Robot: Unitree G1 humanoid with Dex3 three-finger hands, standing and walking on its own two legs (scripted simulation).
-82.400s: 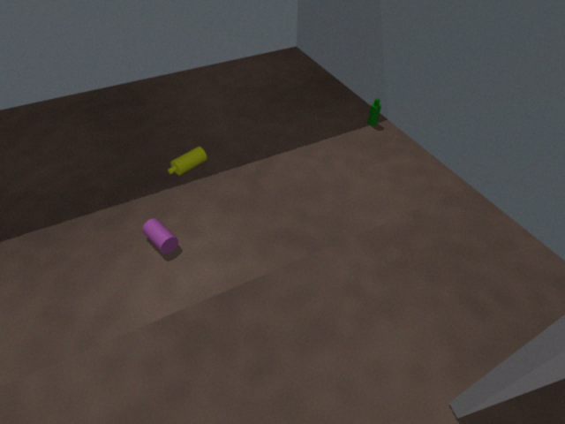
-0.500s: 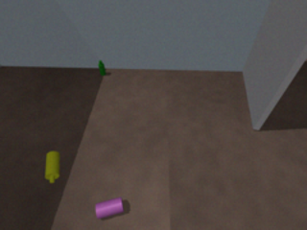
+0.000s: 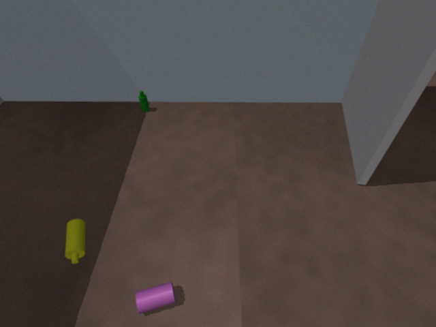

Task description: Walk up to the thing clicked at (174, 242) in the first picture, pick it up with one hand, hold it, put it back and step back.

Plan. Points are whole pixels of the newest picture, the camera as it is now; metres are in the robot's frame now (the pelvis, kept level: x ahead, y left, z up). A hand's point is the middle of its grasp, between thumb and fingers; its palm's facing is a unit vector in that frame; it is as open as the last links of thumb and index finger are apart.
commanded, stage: stand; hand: left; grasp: from above
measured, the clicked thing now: (156, 297) +0.43 +0.27 -0.74
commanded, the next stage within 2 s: step back in 1.38 s
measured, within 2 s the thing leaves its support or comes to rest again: neither
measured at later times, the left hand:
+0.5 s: hand out of the picture +0.08 +0.23 -0.16, palm faces +0.00 -0.94 -0.34, open 7.4 cm
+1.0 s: hand out of the picture +0.10 +0.23 -0.15, palm faces +0.00 -0.94 -0.34, open 7.4 cm
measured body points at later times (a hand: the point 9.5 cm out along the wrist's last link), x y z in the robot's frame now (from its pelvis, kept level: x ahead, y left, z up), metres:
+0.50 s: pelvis +0.02 -0.01 +0.00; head +0.02 -0.02 +0.45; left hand +0.08 +0.28 -0.13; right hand +0.08 -0.30 -0.14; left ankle +0.02 +0.12 -0.75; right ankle +0.01 -0.13 -0.75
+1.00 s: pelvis +0.02 -0.01 +0.00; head +0.03 -0.02 +0.45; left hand +0.10 +0.28 -0.13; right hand +0.09 -0.31 -0.14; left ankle +0.02 +0.12 -0.75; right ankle +0.01 -0.13 -0.75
